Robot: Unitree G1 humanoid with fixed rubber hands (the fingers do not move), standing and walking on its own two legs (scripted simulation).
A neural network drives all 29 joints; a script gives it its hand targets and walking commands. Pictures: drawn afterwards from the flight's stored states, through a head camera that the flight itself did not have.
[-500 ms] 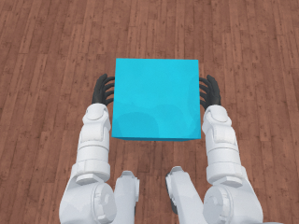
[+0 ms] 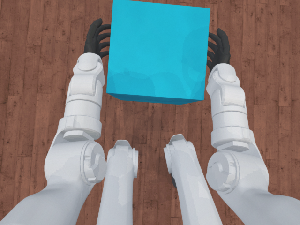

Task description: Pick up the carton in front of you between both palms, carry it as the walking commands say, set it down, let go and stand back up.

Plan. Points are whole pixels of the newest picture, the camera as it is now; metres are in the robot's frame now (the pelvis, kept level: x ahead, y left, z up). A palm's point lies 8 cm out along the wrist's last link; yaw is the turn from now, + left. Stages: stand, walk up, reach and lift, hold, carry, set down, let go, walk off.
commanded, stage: set down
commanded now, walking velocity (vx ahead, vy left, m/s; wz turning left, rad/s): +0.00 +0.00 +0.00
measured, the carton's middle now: (155, 65) +0.51 -0.03 -0.18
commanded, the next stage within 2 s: none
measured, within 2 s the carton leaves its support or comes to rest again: rests again in 0.94 s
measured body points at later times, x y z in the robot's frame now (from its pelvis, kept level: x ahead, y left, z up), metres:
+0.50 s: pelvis -0.01 +0.00 -0.10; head +0.36 +0.01 +0.15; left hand +0.57 +0.11 -0.27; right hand +0.51 -0.19 -0.27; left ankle +0.09 +0.11 -0.47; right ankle +0.10 -0.13 -0.47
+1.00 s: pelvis -0.01 +0.00 -0.13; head +0.36 +0.01 +0.13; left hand +0.57 +0.11 -0.30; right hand +0.51 -0.19 -0.30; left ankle +0.09 +0.11 -0.47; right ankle +0.10 -0.13 -0.47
